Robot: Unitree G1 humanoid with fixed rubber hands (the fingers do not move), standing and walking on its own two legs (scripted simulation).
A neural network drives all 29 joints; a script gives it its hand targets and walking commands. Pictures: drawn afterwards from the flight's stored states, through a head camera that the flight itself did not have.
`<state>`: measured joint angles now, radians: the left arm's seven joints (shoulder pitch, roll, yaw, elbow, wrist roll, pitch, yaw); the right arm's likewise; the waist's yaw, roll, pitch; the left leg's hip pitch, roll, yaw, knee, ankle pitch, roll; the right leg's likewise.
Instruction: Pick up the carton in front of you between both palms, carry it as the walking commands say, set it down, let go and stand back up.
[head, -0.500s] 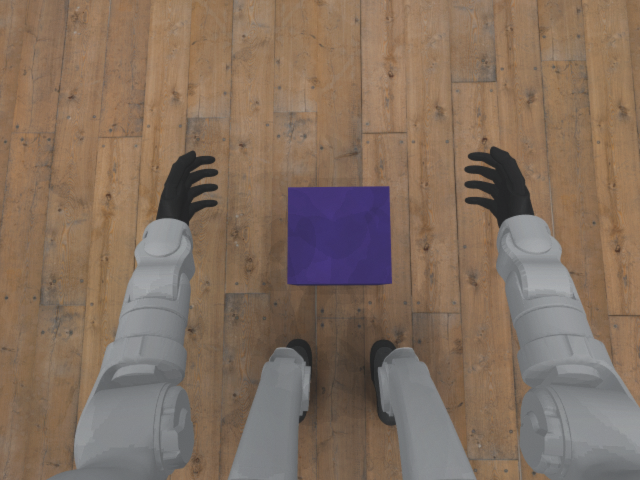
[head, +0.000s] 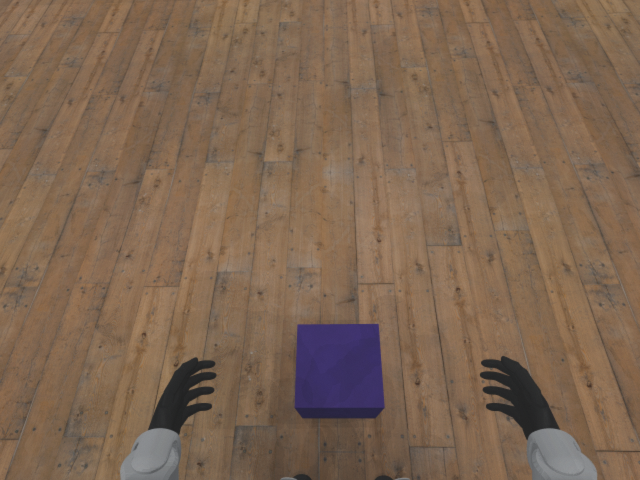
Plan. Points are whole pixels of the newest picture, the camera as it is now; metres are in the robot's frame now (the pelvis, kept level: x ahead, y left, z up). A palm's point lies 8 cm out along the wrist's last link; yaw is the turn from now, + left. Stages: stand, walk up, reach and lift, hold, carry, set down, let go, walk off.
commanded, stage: let go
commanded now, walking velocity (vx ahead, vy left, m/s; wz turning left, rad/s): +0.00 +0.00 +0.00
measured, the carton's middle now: (338, 373) +0.36 +0.01 -0.64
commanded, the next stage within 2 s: stand in 0.50 s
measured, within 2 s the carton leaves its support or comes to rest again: neither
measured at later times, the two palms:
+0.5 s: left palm (153, 460) +0.15 +0.23 -0.06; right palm (552, 455) +0.16 -0.23 -0.06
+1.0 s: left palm out of the picture +0.12 +0.26 -0.11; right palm out of the picture +0.11 -0.26 -0.11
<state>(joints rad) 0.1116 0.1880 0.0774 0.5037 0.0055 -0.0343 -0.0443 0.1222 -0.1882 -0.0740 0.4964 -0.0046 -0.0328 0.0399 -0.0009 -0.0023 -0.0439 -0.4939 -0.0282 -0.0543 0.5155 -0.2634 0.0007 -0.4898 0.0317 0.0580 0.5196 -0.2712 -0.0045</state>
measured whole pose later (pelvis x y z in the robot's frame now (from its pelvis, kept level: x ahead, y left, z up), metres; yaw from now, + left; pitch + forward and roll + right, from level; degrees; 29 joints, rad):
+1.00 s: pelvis +0.04 +0.00 +0.00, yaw -2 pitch +3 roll +0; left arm 0.34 0.26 0.00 0.77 0.01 -0.04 0.03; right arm 0.33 -0.27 -0.01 0.78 -0.02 -0.04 -0.03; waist 0.00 0.00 -0.09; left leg -0.22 -0.01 -0.01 0.57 -0.40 0.00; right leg -0.23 0.03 0.06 0.57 -0.40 -0.01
